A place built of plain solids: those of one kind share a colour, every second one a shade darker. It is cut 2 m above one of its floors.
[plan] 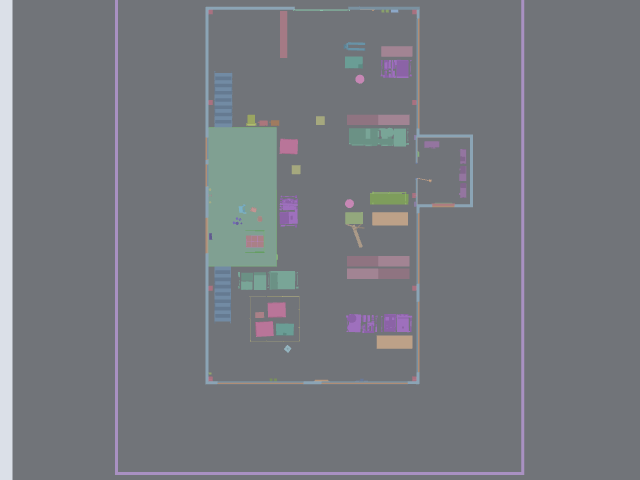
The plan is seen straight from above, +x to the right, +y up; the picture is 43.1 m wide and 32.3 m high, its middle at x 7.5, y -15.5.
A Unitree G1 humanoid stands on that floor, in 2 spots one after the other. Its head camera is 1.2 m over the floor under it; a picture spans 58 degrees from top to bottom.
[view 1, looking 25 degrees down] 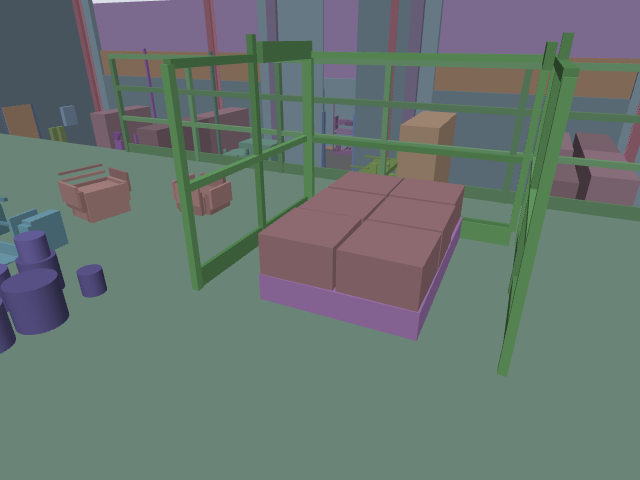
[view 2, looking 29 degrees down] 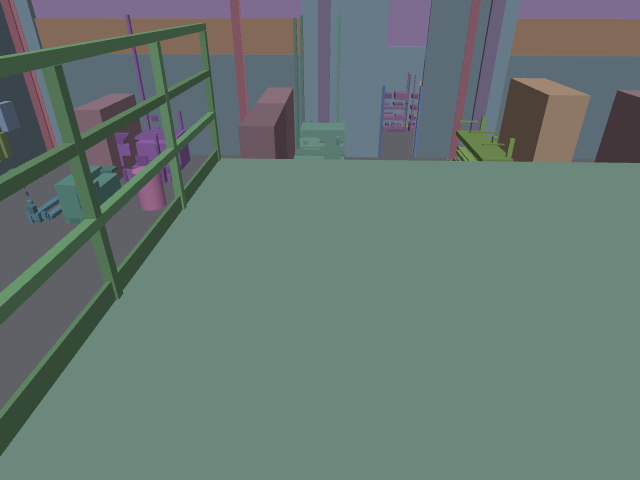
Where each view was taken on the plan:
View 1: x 0.96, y -16.26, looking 25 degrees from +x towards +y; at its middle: carton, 1.98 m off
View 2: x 0.99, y -8.94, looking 2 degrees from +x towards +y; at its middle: raised_floor_deck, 2.48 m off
